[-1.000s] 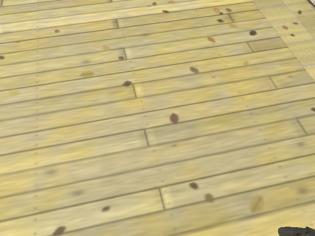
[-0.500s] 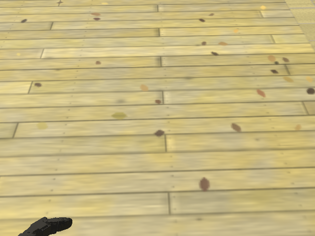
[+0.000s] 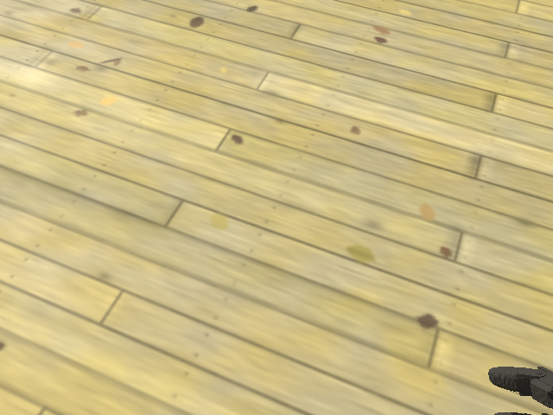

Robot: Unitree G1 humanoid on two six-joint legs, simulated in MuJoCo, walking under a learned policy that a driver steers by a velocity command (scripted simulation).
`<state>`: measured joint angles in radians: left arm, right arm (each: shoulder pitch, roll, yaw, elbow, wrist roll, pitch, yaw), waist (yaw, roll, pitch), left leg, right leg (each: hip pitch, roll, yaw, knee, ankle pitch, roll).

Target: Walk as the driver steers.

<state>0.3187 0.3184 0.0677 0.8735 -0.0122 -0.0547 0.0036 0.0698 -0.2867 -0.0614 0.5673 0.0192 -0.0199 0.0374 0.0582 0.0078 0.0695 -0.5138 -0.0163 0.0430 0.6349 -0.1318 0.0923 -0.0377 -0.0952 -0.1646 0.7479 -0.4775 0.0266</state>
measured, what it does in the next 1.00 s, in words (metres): walks ahead, turning right: right foot, then left foot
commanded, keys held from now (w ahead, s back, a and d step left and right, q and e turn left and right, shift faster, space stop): w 0.10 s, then w+e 0.82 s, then w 0.08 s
